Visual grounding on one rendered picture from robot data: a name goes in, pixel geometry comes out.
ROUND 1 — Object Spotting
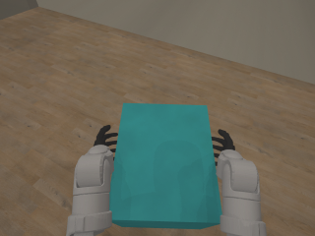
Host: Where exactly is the robot left forearm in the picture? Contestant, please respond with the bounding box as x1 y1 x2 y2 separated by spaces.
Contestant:
66 145 114 236

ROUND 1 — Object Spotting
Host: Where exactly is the carton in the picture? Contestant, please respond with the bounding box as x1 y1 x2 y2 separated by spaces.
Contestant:
109 102 222 229

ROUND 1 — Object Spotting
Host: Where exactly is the left robot hand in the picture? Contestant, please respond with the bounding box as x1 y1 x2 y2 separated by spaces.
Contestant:
94 125 118 160

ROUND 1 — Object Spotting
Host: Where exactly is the robot right forearm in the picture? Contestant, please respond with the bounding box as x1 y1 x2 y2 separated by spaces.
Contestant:
216 149 267 236

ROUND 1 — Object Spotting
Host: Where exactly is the right robot hand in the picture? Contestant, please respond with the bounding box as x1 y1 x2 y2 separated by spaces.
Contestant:
212 129 235 166

